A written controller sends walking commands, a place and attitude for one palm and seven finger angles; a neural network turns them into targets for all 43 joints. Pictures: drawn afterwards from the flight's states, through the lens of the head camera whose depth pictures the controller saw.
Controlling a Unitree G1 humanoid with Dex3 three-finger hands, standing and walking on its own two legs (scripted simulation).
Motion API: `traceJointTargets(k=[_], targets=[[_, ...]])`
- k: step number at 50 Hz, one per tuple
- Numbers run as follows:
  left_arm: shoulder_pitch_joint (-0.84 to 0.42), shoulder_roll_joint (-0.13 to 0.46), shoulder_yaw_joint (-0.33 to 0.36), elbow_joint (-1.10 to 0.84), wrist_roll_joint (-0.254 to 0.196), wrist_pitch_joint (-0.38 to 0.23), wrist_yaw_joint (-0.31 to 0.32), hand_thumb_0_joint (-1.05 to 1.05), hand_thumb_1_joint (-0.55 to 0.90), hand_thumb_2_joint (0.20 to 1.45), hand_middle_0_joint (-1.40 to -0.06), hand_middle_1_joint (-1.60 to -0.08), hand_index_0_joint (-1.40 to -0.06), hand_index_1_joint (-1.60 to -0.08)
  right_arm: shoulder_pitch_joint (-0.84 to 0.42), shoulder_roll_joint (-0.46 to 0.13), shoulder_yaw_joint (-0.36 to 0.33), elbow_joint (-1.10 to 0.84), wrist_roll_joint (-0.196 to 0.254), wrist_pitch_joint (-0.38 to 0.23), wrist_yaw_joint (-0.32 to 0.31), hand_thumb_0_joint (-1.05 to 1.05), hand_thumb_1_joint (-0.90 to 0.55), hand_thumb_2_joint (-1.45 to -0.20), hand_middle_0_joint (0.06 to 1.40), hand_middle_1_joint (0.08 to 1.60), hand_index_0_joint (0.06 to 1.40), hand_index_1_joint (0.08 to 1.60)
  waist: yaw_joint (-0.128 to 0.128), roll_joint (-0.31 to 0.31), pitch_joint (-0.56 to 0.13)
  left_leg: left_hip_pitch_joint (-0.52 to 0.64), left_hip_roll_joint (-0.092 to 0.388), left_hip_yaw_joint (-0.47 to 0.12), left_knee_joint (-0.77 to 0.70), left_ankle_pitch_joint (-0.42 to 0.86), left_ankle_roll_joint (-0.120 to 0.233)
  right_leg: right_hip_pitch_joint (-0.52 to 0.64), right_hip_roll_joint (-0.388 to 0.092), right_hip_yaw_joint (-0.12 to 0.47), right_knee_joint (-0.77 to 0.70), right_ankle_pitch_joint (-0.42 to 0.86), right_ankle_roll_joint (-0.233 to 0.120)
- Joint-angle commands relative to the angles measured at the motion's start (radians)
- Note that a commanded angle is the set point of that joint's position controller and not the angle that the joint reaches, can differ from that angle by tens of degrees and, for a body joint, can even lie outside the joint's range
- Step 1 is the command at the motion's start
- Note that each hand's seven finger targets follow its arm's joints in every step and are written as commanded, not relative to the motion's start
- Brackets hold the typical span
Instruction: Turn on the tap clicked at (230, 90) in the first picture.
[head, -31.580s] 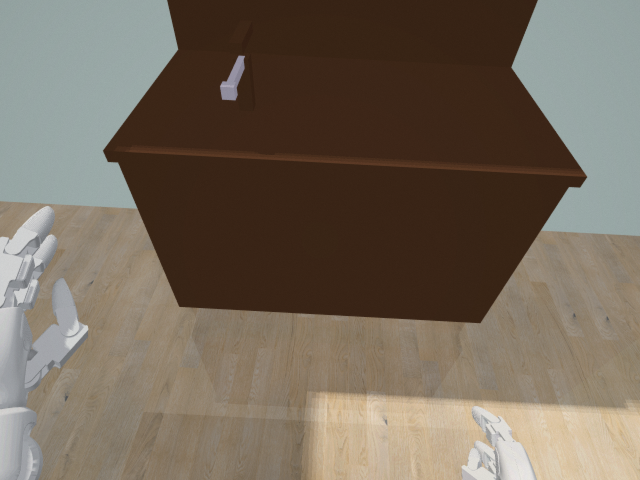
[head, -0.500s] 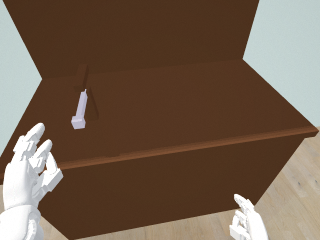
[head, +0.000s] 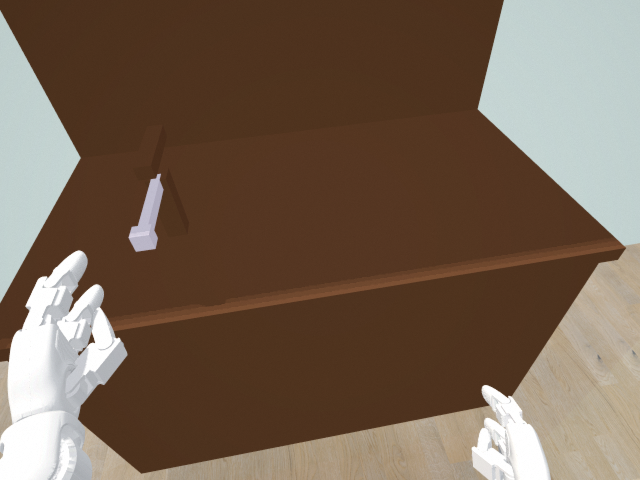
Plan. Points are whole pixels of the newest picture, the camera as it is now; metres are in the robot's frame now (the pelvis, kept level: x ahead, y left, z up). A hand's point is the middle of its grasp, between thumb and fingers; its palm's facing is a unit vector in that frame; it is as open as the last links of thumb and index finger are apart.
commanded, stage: turn the palm inward beside the body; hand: left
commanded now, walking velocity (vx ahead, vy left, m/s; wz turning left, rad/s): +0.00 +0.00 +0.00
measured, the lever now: (143, 237) +0.39 +0.32 +0.11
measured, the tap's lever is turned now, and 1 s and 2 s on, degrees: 0 0 0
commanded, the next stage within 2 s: reach beside the lever's end, fingers flat in 0.02 s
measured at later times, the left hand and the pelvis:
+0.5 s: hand (116, 321) +0.23 +0.25 +0.14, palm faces +0.45 -0.89 -0.09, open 7.4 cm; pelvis +0.02 +0.03 +0.00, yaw -1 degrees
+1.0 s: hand (111, 305) +0.25 +0.28 +0.13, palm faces +0.52 -0.85 -0.10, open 7.5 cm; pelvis +0.01 +0.02 +0.00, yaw -1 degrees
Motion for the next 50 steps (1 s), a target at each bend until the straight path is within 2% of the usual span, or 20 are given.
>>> traceJointTargets(k=[1,4,6,10,13,15,16,17,22,23,24,26,29,33,36,39,41,44,46,50], targets=[[-0.099,0.154,0.1,-0.236,0.004,-0.079,0.009,0.0,0.9,0.9,-0.2,-0.3,-0.2,-0.3,-0.187,-0.074,-0.019,-0.184,0.002,-0.063,-0.002,0.0,-0.9,-0.9,0.2,0.3,0.2,0.3,0.01,-0.065,-0.056,-0.169,-0.038,0.049,-0.073,0.052,0.049,0.154,-0.092,0.183,-0.196,-0.26,0.073],[-0.094,0.143,0.083,-0.227,0.005,-0.087,0.003,0.0,0.9,0.9,-0.2,-0.3,-0.2,-0.3,-0.172,-0.077,-0.019,-0.183,-0.002,-0.066,-0.006,0.0,-0.9,-0.9,0.2,0.3,0.2,0.3,0.007,-0.096,-0.052,-0.172,-0.037,0.045,-0.083,0.055,0.053,0.148,-0.085,0.162,-0.181,-0.241,0.073],[-0.104,0.16,0.099,-0.246,0.01,-0.091,0.003,0.0,0.9,0.9,-0.2,-0.3,-0.2,-0.3,-0.172,-0.08,-0.017,-0.185,-0.002,-0.072,-0.005,0.0,-0.9,-0.9,0.2,0.3,0.2,0.3,0.009,-0.041,-0.063,-0.151,-0.04,0.043,-0.091,0.078,0.052,0.145,-0.074,0.14,-0.161,-0.186,0.064],[-0.117,0.128,0.073,-0.2,0.01,-0.101,-0.007,0.0,0.9,0.9,-0.2,-0.3,-0.2,-0.3,-0.147,-0.085,-0.014,-0.183,-0.01,-0.075,-0.012,0.0,-0.9,-0.9,0.2,0.3,0.2,0.3,0.003,-0.083,-0.061,-0.148,-0.039,0.03,-0.116,0.108,0.053,0.139,-0.054,0.092,-0.118,-0.094,0.06],[-0.154,0.125,0.07,-0.174,0.014,-0.094,-0.018,0.0,0.9,0.9,-0.2,-0.3,-0.2,-0.3,-0.144,-0.084,-0.01,-0.183,-0.009,-0.075,-0.015,0.0,-0.9,-0.9,0.2,0.3,0.2,0.3,0.002,-0.066,-0.06,-0.138,-0.04,0.027,-0.129,0.137,0.048,0.141,-0.047,0.075,-0.101,-0.045,0.053],[-0.146,0.115,0.058,-0.184,0.017,-0.096,-0.022,0.0,0.9,0.9,-0.2,-0.3,-0.2,-0.3,-0.14,-0.085,-0.012,-0.19,-0.014,-0.076,-0.015,0.0,-0.9,-0.9,0.2,0.3,0.2,0.3,0.006,-0.061,-0.088,-0.121,-0.041,0.027,-0.129,0.181,0.043,0.15,-0.043,0.065,-0.083,0.013,0.049],[-0.128,0.138,0.084,-0.187,0.022,-0.093,-0.021,0.0,0.9,0.9,-0.2,-0.3,-0.2,-0.3,-0.143,-0.086,-0.011,-0.194,-0.011,-0.077,-0.012,0.0,-0.9,-0.9,0.2,0.3,0.2,0.3,0.014,-0.026,-0.103,-0.111,-0.04,0.03,-0.127,0.206,0.037,0.154,-0.039,0.06,-0.074,0.037,0.044],[-0.156,0.111,0.05,-0.197,0.026,-0.096,-0.025,0.0,0.9,0.9,-0.2,-0.3,-0.2,-0.3,-0.133,-0.082,-0.008,-0.194,-0.015,-0.076,-0.011,0.0,-0.9,-0.9,0.2,0.3,0.2,0.3,0.006,-0.021,-0.11,-0.106,-0.042,0.03,-0.129,0.235,0.031,0.155,-0.042,0.053,-0.064,0.068,0.043],[-0.159,0.127,0.077,-0.177,0.035,-0.099,-0.016,0.0,0.9,0.9,-0.2,-0.3,-0.2,-0.3,-0.121,-0.082,-0.012,-0.196,-0.018,-0.064,-0.007,0.0,-0.9,-0.9,0.2,0.3,0.2,0.3,0.012,-0.059,-0.117,-0.104,-0.033,0.024,-0.134,0.312,0.005,0.163,-0.032,0.037,-0.044,0.121,0.037],[-0.142,0.104,0.059,-0.172,0.033,-0.099,-0.017,0.0,0.9,0.9,-0.2,-0.3,-0.2,-0.3,-0.122,-0.08,-0.014,-0.199,-0.019,-0.063,-0.007,0.0,-0.9,-0.9,0.2,0.3,0.2,0.3,0.017,-0.04,-0.12,-0.1,-0.034,0.031,-0.13,0.311,0.005,0.16,-0.034,0.04,-0.044,0.12,0.037],[-0.137,0.118,0.08,-0.151,0.032,-0.098,-0.011,0.0,0.9,0.9,-0.2,-0.3,-0.2,-0.3,-0.117,-0.083,-0.014,-0.195,-0.018,-0.058,-0.006,0.0,-0.9,-0.9,0.2,0.3,0.2,0.3,0.015,-0.058,-0.107,-0.109,-0.031,0.029,-0.131,0.314,0.001,0.156,-0.031,0.037,-0.043,0.123,0.037],[-0.168,0.132,0.09,-0.155,0.037,-0.101,-0.005,0.0,0.9,0.9,-0.2,-0.3,-0.2,-0.3,-0.129,-0.082,-0.013,-0.195,-0.014,-0.053,-0.005,0.0,-0.9,-0.9,0.2,0.3,0.2,0.3,0.012,-0.017,-0.104,-0.103,-0.03,0.028,-0.135,0.318,-0.007,0.147,-0.029,0.038,-0.045,0.11,0.033],[-0.223,0.098,0.043,-0.137,0.046,-0.106,-0.001,0.0,0.9,0.9,-0.198,-0.293,-0.198,-0.293,-0.119,-0.083,-0.015,-0.19,-0.018,-0.052,-0.01,0.0,-0.9,-0.9,0.2,0.3,0.2,0.3,0.001,-0.009,-0.101,-0.096,-0.028,0.025,-0.136,0.302,-0.01,0.131,-0.03,0.038,-0.046,0.086,0.033],[-0.223,0.107,0.051,-0.113,0.051,-0.114,-0.002,0.0,0.9,0.9,-0.194,-0.282,-0.194,-0.282,-0.116,-0.086,-0.019,-0.188,-0.02,-0.051,-0.014,0.0,-0.9,-0.9,0.2,0.3,0.2,0.3,0.002,-0.056,-0.128,-0.092,-0.028,0.028,-0.135,0.315,-0.008,0.148,-0.03,0.041,-0.045,0.105,0.034],[-0.249,0.129,0.076,-0.082,0.051,-0.109,-0.005,0.0,0.9,0.9,-0.192,-0.275,-0.192,-0.275,-0.129,-0.083,-0.017,-0.184,-0.014,-0.042,-0.015,0.0,-0.9,-0.9,0.2,0.3,0.2,0.3,0.004,-0.015,-0.116,-0.098,-0.03,0.033,-0.142,0.302,-0.012,0.15,-0.029,0.046,-0.054,0.099,0.031],[-0.266,0.138,0.103,-0.041,0.043,-0.113,0.0,0.0,0.9,0.9,-0.189,-0.268,-0.189,-0.268,-0.124,-0.083,-0.02,-0.175,-0.018,-0.035,-0.018,0.0,-0.9,-0.9,0.2,0.3,0.2,0.3,0.003,-0.052,-0.122,-0.109,-0.032,0.035,-0.141,0.304,-0.006,0.162,-0.03,0.048,-0.057,0.111,0.032],[-0.263,0.178,0.16,-0.007,0.035,-0.115,-0.001,0.0,0.9,0.9,-0.187,-0.263,-0.187,-0.263,-0.131,-0.084,-0.023,-0.171,-0.012,-0.028,-0.019,0.0,-0.9,-0.9,0.2,0.3,0.2,0.3,0.011,-0.055,-0.129,-0.118,-0.032,0.042,-0.142,0.295,-0.001,0.173,-0.028,0.054,-0.062,0.111,0.034],[-0.347,0.158,0.135,0.019,0.029,-0.131,-0.007,0.0,0.9,0.9,-0.185,-0.255,-0.185,-0.255,-0.131,-0.083,-0.022,-0.163,-0.009,-0.028,-0.022,0.0,-0.9,-0.9,0.2,0.3,0.2,0.3,-0.007,-0.038,-0.106,-0.125,-0.033,0.044,-0.143,0.253,0.005,0.153,-0.032,0.06,-0.072,0.075,0.037],[-0.373,0.18,0.157,0.029,0.028,-0.149,-0.007,0.0,0.9,0.9,-0.183,-0.25,-0.183,-0.25,-0.136,-0.083,-0.023,-0.158,-0.007,-0.035,-0.024,0.0,-0.9,-0.9,0.2,0.3,0.2,0.3,-0.009,-0.003,-0.117,-0.118,-0.035,0.048,-0.142,0.231,0.009,0.147,-0.033,0.068,-0.08,0.056,0.037],[-0.438,0.188,0.151,0.094,0.023,-0.176,-0.024,0.0,0.9,0.9,-0.18,-0.24,-0.18,-0.24,-0.13,-0.093,-0.026,-0.143,-0.008,-0.045,-0.031,0.0,-0.9,-0.9,0.2,0.3,0.2,0.3,-0.026,-0.053,-0.122,-0.139,-0.035,0.045,-0.139,0.179,0.024,0.145,-0.036,0.078,-0.085,0.017,0.043]])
